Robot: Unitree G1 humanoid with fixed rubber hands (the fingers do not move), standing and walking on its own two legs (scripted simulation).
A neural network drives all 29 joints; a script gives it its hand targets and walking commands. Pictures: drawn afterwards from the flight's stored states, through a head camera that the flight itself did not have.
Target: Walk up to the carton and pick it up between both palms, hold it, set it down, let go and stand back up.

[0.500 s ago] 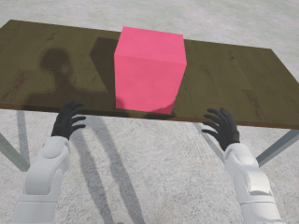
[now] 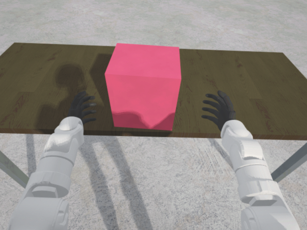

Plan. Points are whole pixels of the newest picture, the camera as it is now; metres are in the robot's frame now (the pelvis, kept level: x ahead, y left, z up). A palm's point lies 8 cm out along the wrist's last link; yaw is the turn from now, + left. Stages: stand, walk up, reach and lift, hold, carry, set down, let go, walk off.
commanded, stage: reach and lift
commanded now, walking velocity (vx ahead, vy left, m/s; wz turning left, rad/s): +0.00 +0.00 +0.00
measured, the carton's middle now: (145, 88) +0.58 +0.03 +0.05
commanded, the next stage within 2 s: none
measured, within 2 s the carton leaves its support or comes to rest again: neither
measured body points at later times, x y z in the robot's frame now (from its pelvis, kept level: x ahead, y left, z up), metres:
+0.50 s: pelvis +0.07 -0.03 +0.00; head +0.11 -0.03 +0.45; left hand +0.50 +0.20 +0.15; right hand +0.51 -0.18 +0.14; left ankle +0.06 +0.09 -0.74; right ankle -0.03 -0.12 -0.74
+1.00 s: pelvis +0.06 -0.05 +0.00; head +0.14 -0.07 +0.44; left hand +0.53 +0.18 +0.13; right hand +0.54 -0.21 +0.17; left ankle +0.07 +0.09 -0.74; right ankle -0.03 -0.12 -0.74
